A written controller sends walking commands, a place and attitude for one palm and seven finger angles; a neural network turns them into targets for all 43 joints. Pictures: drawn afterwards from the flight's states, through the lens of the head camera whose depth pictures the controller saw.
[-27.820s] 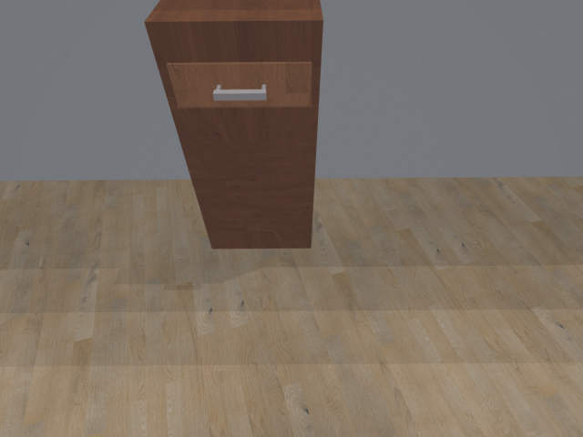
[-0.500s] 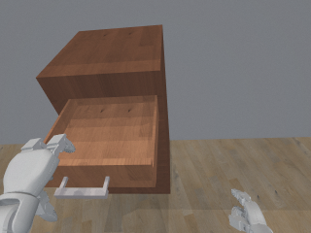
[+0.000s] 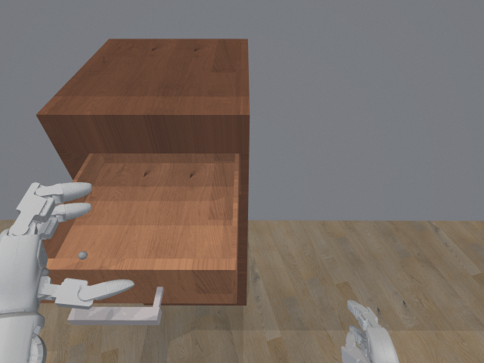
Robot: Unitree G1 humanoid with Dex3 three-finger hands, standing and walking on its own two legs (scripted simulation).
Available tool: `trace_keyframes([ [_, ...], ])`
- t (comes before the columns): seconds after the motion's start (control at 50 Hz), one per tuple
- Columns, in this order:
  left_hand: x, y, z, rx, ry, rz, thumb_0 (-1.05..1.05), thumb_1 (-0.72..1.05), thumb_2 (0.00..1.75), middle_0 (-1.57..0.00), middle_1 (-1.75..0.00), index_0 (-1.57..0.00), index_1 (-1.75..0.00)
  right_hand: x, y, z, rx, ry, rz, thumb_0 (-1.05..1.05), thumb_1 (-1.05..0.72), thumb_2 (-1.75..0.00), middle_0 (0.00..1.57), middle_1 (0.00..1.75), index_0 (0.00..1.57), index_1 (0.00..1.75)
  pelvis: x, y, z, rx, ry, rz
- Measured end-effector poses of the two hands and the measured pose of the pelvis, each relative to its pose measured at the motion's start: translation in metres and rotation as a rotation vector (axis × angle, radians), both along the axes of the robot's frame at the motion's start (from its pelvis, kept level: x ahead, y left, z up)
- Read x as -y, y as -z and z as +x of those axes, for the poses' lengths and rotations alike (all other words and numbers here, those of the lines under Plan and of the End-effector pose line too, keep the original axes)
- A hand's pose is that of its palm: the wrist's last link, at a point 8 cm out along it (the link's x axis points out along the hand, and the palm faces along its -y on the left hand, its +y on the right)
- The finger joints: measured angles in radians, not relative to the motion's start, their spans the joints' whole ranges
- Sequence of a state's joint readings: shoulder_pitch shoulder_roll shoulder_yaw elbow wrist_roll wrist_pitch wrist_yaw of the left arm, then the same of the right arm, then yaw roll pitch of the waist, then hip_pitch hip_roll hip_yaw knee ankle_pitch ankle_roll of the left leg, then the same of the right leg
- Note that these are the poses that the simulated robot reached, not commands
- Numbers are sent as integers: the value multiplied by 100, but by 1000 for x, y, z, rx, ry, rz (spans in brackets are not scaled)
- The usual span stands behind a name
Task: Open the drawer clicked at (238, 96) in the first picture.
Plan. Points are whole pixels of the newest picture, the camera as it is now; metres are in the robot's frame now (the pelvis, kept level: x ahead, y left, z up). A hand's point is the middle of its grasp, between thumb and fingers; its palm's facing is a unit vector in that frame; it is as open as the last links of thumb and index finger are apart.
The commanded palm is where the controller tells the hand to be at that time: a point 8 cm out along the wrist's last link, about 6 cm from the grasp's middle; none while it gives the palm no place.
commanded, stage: draw the hand back to the body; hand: left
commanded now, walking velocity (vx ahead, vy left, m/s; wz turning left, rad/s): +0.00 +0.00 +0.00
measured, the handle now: (119, 304) +0.20 +0.24 -0.01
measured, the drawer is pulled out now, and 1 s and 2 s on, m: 0.29 0.29 0.29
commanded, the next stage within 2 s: step back with the hand held close in 0.68 s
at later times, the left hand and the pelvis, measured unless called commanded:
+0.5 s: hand (64, 259) +0.18 +0.25 +0.16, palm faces +0.42 -0.82 -0.39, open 8.4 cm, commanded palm +0.13 +0.28 +0.18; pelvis +0.00 +0.00 +0.00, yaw +0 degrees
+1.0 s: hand (69, 272) +0.17 +0.24 +0.15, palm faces +0.35 -0.82 -0.45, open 7.4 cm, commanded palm +0.10 +0.28 +0.18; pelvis -0.02 +0.00 +0.00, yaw +1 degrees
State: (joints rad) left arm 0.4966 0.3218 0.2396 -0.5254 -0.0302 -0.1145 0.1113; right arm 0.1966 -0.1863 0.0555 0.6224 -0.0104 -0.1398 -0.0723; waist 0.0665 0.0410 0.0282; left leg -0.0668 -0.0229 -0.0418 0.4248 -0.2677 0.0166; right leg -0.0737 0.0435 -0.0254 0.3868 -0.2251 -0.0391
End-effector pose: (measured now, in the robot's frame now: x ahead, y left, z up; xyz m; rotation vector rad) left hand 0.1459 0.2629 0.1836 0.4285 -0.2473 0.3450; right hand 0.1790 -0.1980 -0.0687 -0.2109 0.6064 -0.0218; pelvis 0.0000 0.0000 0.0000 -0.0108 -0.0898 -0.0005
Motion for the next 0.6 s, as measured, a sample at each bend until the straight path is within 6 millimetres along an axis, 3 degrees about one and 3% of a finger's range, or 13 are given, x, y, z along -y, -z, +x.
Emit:
trace_keyframes([
  [0.14,-10,3,7,-52,-8,7,-1,1,52,-27,-88,-27,-87,5,6,-1,-39,21,1,1,-90,-90,20,30,21,30,-5,-1,3,-17,6,0],
  [0.42,-22,4,-4,-71,-76,12,0,49,73,-24,-57,-24,-56,8,3,6,-33,30,-4,1,-90,-90,20,30,21,30,-5,-2,2,-17,-3,0],
  [0.6,-16,7,-10,-74,-76,-10,0,78,85,-22,-38,-21,-38,8,2,2,-21,17,9,1,-90,-90,20,30,21,30,0,-3,-5,-10,-6,2],
])
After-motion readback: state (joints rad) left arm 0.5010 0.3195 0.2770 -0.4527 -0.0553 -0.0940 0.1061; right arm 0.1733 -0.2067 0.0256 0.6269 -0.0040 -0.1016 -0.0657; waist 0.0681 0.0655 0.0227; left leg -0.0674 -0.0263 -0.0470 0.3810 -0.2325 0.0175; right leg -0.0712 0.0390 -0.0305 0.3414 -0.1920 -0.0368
